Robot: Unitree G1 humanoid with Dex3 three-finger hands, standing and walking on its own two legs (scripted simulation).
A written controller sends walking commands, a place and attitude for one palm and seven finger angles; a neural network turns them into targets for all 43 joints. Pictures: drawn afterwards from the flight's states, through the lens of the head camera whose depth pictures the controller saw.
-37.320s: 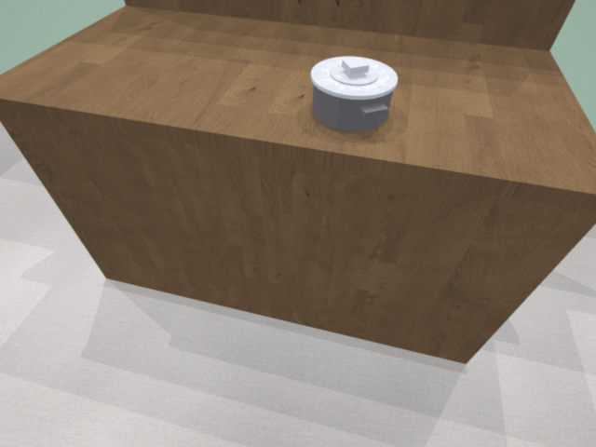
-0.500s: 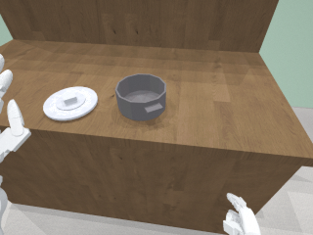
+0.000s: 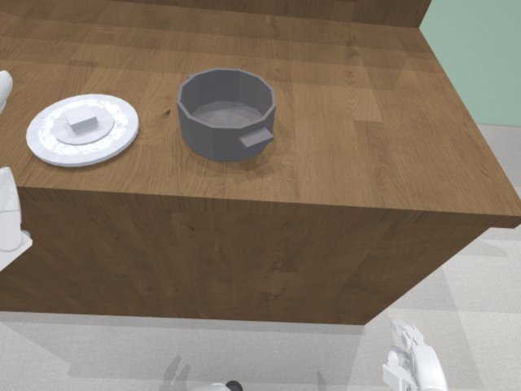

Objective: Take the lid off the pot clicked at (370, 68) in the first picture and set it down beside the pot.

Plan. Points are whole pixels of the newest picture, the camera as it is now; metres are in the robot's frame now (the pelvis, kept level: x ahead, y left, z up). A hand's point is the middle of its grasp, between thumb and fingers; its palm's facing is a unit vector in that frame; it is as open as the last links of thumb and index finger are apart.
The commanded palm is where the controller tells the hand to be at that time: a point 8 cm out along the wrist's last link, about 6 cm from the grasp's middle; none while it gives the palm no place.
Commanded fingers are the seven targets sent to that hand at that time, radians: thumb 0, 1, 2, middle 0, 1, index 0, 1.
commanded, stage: step back with the hand held close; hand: left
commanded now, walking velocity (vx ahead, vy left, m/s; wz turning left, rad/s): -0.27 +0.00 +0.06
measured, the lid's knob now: (80, 117) +0.51 +0.35 +0.09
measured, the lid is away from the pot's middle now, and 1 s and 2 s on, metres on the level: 0.25 0.25 0.25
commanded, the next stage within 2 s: stop stepping back and stand still in 0.76 s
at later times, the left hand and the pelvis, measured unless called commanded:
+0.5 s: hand out of the picture +0.11 +0.27 +0.27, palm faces +0.49 -0.80 -0.35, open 7.4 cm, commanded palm +0.03 +0.32 +0.27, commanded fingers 0.00 0.90 0.90 -0.20 -0.30 -0.20 -0.30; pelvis -0.09 +0.03 -0.01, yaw +2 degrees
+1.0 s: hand out of the picture -0.01 +0.32 +0.24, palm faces +0.22 -0.91 -0.34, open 7.5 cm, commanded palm -0.10 +0.39 +0.27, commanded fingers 0.00 0.90 0.90 -0.20 -0.30 -0.20 -0.30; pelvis -0.24 +0.11 +0.00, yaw -4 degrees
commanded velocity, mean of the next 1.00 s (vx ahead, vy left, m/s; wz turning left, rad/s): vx -0.24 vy -0.03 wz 0.02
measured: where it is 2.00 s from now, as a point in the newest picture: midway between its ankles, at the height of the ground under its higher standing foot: outside the picture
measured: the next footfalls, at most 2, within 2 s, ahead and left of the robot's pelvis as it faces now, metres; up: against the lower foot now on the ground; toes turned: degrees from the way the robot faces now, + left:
right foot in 0.62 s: -0.14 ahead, -0.10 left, +0.00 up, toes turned -4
left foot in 0.76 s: -0.05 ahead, +0.17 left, +0.00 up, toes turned +0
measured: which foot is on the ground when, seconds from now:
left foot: down 0.00-0.60, up 0.62-0.74, down 0.76-1.00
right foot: down 0.00-0.38, up 0.40-0.60, down 0.62-0.76, up 0.78-1.00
